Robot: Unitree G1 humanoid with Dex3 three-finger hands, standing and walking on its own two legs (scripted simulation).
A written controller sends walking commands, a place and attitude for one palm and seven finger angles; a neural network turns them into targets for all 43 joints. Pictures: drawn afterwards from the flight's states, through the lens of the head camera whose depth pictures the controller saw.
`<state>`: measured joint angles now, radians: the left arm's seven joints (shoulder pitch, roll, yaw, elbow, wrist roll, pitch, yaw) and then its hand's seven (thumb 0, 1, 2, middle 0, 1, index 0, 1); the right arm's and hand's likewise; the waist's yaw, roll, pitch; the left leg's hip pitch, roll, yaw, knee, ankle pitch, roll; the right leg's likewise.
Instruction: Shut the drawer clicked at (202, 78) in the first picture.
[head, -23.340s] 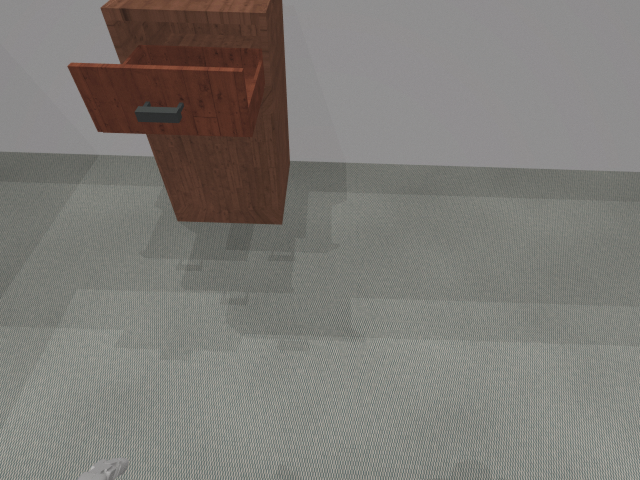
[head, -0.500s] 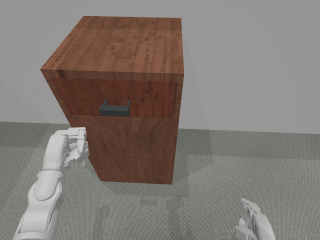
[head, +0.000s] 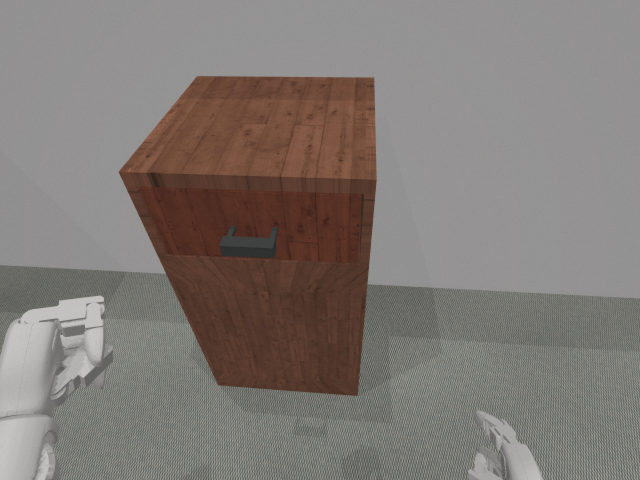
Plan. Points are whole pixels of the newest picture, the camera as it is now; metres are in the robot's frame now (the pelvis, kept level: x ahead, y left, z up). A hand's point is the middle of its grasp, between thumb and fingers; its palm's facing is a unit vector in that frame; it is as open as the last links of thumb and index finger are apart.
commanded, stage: draw the hand back to the body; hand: left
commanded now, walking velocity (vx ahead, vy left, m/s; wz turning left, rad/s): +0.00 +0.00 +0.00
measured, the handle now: (251, 238) +0.55 +0.20 -0.04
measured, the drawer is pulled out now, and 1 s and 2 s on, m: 0.00 0.00 0.00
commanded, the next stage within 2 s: step back with the hand held close in 0.26 s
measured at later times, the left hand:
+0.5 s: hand (92, 334) +0.19 +0.23 +0.18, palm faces +0.39 -0.81 -0.44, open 3.3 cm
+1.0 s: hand (40, 400) +0.14 +0.25 +0.16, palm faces +0.32 -0.79 -0.52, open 3.3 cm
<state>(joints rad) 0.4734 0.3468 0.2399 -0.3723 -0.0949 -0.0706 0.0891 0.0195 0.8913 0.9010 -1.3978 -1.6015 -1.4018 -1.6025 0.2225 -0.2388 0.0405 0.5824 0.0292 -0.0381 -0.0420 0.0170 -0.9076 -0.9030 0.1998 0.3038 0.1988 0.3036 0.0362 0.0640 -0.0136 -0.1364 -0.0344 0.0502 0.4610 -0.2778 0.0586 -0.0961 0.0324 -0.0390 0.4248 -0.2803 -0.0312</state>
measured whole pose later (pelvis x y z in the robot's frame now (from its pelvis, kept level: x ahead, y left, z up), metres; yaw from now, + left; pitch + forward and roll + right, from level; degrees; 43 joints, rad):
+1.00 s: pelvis -0.06 +0.01 -0.01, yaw -1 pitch +1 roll -1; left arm 0.64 0.42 0.40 -0.58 -0.04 -0.22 0.13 0.02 0.89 0.90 -1.40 -1.60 -1.40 -1.60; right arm 0.18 -0.22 -0.01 0.53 0.01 -0.02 -0.05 0.02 -0.91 -0.90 0.20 0.30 0.20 0.30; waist 0.00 0.02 0.03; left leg -0.33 -0.04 0.08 0.54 -0.22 0.09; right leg -0.31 0.02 -0.02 0.52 -0.23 -0.01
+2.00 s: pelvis -0.22 +0.01 +0.00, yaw +0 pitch +2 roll -1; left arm 0.57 0.44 0.37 -0.60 -0.04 -0.23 0.11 0.02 0.89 0.90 -1.40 -1.60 -1.40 -1.60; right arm 0.15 -0.18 -0.01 0.57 -0.01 -0.09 -0.04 0.02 -0.91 -0.90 0.20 0.30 0.20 0.30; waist 0.00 -0.06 0.07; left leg -0.38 0.00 0.03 0.49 -0.15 0.04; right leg -0.44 0.07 0.07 0.83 -0.44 0.03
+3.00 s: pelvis -0.28 +0.01 -0.01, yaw +1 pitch -1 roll +0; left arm 0.33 0.19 0.03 0.71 0.06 0.06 0.03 0.02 0.90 0.90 -1.16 -1.39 -1.17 -1.37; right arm 0.18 -0.20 0.00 0.86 -0.03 0.00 0.00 0.01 -0.91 -0.90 0.20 0.30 0.20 0.30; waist -0.01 -0.05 0.04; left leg -0.33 -0.02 0.02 0.59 -0.24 0.04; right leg -0.22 -0.03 -0.04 0.59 -0.35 0.01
